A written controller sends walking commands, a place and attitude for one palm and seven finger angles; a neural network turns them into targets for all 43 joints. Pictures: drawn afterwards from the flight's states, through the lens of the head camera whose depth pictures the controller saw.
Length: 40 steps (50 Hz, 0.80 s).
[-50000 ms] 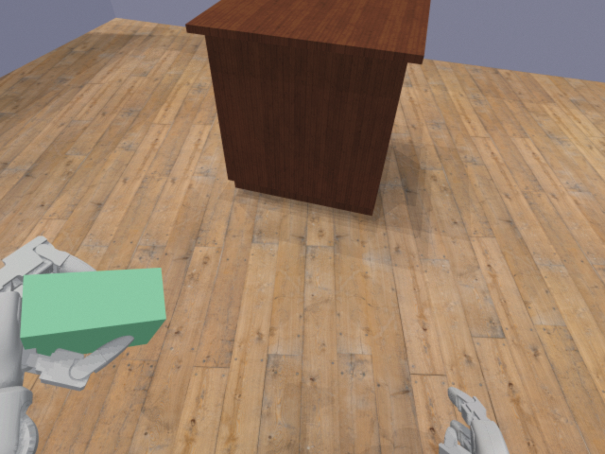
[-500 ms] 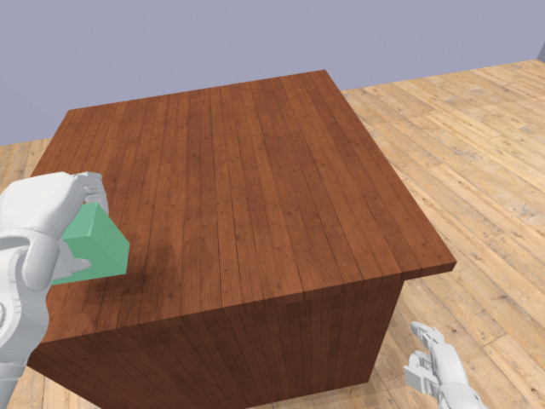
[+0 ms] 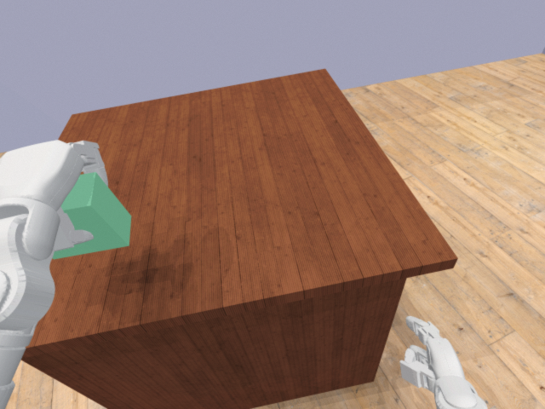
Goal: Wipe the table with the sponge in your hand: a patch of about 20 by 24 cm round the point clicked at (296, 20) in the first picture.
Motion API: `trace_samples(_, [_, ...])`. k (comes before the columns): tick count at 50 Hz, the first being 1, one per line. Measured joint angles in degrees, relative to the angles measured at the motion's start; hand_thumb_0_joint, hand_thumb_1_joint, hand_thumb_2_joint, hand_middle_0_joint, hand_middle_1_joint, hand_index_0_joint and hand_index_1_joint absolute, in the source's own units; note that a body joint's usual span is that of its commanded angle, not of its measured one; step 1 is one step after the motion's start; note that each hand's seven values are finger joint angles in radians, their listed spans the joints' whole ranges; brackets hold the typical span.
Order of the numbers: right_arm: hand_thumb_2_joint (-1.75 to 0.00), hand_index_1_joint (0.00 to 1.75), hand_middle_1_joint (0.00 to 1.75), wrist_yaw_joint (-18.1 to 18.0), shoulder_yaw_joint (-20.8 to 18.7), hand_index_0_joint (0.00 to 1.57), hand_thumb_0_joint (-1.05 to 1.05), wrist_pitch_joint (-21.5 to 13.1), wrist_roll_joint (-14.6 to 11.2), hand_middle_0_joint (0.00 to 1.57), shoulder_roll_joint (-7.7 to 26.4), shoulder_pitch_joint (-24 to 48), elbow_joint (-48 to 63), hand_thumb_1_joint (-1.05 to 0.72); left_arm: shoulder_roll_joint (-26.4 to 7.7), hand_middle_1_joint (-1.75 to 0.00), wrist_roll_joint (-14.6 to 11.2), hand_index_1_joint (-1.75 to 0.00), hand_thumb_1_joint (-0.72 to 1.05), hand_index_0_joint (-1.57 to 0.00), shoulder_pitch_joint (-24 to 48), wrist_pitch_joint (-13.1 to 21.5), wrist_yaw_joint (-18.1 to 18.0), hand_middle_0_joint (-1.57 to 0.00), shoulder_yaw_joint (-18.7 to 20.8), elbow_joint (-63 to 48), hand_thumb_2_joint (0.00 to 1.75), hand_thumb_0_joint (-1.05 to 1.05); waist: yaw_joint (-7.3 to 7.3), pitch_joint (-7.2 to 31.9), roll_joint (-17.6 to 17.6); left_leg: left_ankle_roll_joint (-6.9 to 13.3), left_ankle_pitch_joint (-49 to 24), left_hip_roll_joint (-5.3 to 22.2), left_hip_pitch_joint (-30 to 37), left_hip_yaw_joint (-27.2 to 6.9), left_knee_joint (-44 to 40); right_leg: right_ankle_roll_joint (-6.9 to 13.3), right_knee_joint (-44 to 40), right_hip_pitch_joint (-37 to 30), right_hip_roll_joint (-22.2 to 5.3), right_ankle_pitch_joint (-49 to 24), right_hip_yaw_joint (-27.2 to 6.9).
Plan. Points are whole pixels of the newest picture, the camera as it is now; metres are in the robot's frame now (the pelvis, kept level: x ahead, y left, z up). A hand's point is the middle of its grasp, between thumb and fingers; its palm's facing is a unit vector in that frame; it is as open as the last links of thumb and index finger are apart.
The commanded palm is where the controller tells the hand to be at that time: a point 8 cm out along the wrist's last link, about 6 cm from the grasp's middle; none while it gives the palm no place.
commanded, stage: lift the sponge slowly off the table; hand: left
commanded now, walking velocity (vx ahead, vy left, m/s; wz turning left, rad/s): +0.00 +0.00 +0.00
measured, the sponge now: (80, 224) +0.28 +0.32 +0.17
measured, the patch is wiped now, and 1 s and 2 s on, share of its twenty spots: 1.00 1.00 1.00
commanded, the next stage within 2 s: bring the sponge back beside the body in 0.20 s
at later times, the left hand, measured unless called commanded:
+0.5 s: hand (65, 208) +0.26 +0.30 +0.21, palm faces +0.13 -0.01 -0.99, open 9.3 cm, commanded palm +0.21 +0.30 +0.28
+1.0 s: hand (57, 235) +0.23 +0.29 +0.21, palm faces +0.17 -0.04 -0.98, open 9.3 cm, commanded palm +0.18 +0.29 +0.27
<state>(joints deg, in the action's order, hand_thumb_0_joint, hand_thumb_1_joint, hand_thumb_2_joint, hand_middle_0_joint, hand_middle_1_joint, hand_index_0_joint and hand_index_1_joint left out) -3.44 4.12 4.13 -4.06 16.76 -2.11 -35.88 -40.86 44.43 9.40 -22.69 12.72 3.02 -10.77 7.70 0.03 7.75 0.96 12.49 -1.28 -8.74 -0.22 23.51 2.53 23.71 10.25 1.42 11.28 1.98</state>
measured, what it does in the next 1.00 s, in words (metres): stands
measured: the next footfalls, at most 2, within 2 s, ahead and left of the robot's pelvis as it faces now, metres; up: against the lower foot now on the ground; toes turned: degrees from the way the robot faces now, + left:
none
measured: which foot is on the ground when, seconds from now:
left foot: down 0.00-1.00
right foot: down 0.00-1.00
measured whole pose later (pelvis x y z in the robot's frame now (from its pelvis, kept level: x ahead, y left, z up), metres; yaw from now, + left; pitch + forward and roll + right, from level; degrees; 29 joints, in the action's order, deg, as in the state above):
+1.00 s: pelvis -0.01 +0.00 +0.00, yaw -1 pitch -4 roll +0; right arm -3.4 4.4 4.0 -3.9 15.9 -2.0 -34.6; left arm -40.0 41.9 -2.8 -24.3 11.5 6.0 -22.9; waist 8.6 0.1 7.7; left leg 1.0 12.7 -1.1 -8.6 0.2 24.9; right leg 2.5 24.9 10.2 1.6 11.2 1.5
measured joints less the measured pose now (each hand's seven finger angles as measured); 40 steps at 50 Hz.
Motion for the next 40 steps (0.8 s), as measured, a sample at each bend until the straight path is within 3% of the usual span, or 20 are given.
trace_samples(6, [-0.90,0.30,0.30,-0.52,0.14,0.20,0.01,-0.05,-0.52,0.20,0.60,0.17,0.27,-0.90,-0.24,-1.42,0.27,-1.41,-0.47,-0.83,1.81,-1.86,2.25,-0.81,-0.64,1.38,1.08,0.00,0.17,-0.35,-0.12,-0.06,-0.13,-0.14,-0.65,-0.62,0.29,0.10,0.31,0.45,-0.15,0.14,0.61])
trace_samples(13, [-0.90,0.30,0.30,-0.86,0.27,0.20,0.01,-0.73,-0.09,0.20,0.19,0.17,0.68,-0.90,-1.06,-1.42,0.65,-1.41,-0.47,-0.83,2.06,0.78,3.80,-0.81,-0.56,0.97,1.08,0.00,-0.11,-0.80,-0.70,-0.22,0.12,0.06,-0.92,-0.68,0.73,0.33,0.57,0.67,0.06,0.26,0.66])
trace_samples(19, [-0.90,0.30,0.30,-0.26,-0.01,0.20,0.01,-0.55,0.26,0.20,-0.05,-0.61,1.23,-0.90,-1.54,-1.42,-0.87,-1.41,-0.47,-0.83,-1.60,2.50,2.74,-0.81,1.52,-3.53,1.08,0.00,-0.15,-0.39,-0.46,-0.23,0.70,0.23,-0.52,-0.25,1.09,0.26,0.82,0.36,0.24,0.60,0.21])
trace_samples(31, [-0.90,0.30,0.30,-0.31,-0.01,0.20,0.01,0.21,-0.13,0.20,0.32,-0.62,1.36,-0.90,-0.67,-1.42,-1.60,-1.42,-0.47,-0.83,-7.19,-1.04,2.25,-0.81,2.20,-6.75,1.08,0.00,0.65,-0.45,-0.08,-0.02,0.80,0.00,-0.83,-0.28,1.82,0.02,1.57,0.64,0.01,0.78,0.24])
trace_samples(40, [-0.90,0.29,0.30,-0.85,-0.08,0.19,0.01,-0.84,0.52,0.20,-0.66,-0.40,0.67,-0.90,-0.05,-1.42,-1.18,-1.41,-0.47,-0.83,-8.61,2.18,-0.01,-0.81,0.58,-9.83,1.08,0.00,1.34,-0.91,-0.56,-0.05,0.53,0.03,0.11,-0.29,1.62,0.08,1.16,-0.39,0.05,0.37,0.22])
